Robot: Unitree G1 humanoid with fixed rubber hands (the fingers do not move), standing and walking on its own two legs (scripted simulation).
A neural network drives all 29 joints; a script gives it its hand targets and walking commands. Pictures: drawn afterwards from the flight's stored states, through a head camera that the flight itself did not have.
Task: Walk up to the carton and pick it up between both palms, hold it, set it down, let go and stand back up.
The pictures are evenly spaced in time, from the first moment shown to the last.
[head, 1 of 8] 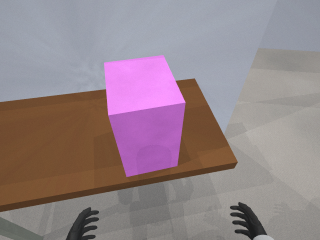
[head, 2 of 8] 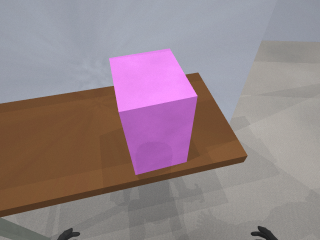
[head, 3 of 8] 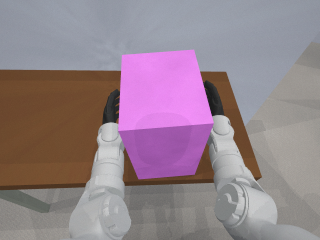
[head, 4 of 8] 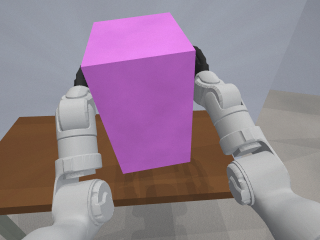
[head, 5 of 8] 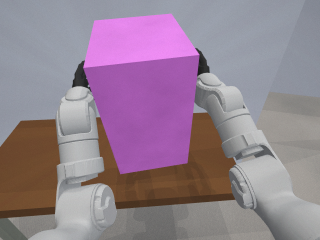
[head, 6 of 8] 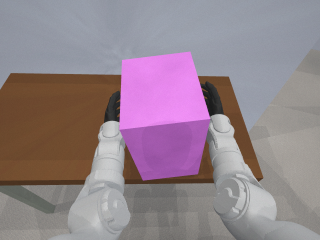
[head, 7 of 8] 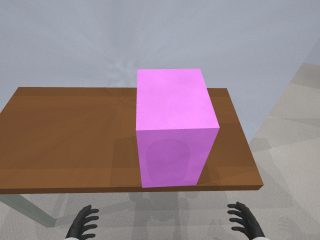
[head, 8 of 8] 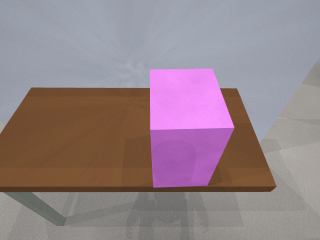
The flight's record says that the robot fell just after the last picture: no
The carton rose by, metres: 0.23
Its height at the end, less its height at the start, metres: +0.00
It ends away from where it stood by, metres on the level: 0.03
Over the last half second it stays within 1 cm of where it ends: yes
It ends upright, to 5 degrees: yes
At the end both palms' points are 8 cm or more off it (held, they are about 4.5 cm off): yes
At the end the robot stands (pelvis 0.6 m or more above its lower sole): yes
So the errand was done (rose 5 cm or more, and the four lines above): yes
